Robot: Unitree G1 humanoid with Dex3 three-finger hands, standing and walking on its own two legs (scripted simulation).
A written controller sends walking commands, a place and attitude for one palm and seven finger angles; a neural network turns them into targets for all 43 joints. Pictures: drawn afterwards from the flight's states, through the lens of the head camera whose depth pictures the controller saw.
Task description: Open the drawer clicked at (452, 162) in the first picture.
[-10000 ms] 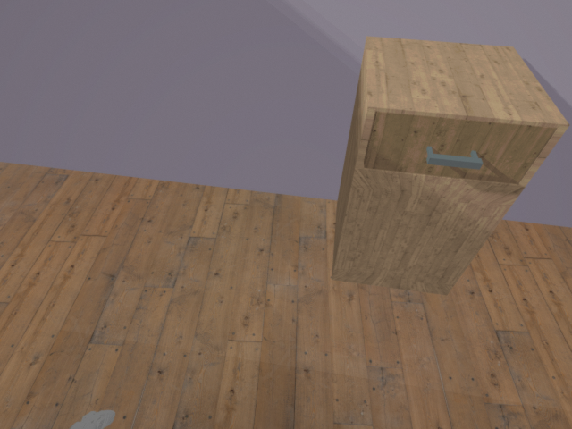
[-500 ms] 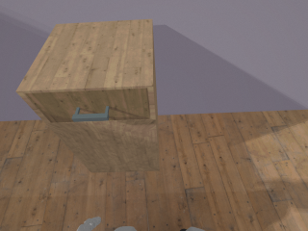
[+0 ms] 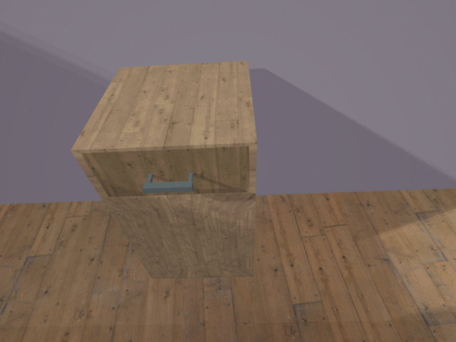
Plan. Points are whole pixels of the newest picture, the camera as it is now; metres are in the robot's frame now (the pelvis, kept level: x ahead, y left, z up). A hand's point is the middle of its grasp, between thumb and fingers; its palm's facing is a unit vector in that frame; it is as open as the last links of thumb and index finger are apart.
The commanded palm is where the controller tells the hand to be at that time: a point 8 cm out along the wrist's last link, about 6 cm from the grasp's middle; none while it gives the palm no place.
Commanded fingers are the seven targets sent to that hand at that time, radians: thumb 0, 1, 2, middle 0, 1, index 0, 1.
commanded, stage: come to a stop and stand still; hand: left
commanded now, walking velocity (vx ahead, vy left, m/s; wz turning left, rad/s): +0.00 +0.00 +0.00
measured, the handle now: (169, 181) +0.51 +0.21 -0.07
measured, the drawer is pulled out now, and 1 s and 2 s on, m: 0.00 0.00 0.00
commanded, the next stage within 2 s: look again from close up in 0.20 s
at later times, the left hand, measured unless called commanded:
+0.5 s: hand out of the picture +0.03 +0.17 -0.16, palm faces +0.02 -0.97 -0.22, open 7.3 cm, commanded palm none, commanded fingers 0.00 0.90 0.90 -0.20 -0.30 -0.20 -0.30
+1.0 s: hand out of the picture +0.03 +0.13 -0.16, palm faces +0.05 -0.98 -0.19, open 7.3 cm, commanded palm none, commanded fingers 0.00 0.90 0.90 -0.20 -0.30 -0.20 -0.30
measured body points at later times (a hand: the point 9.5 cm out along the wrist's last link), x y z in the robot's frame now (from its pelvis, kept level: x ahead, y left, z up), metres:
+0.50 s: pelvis +0.02 -0.01 +0.01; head +0.03 -0.02 +0.46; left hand +0.03 +0.22 -0.14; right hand -0.02 -0.22 -0.16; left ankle -0.02 +0.07 -0.73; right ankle +0.05 -0.13 -0.73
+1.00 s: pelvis +0.05 -0.03 +0.01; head +0.05 -0.04 +0.46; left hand +0.02 +0.18 -0.15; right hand +0.03 -0.24 -0.16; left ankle -0.02 +0.07 -0.73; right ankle +0.05 -0.13 -0.73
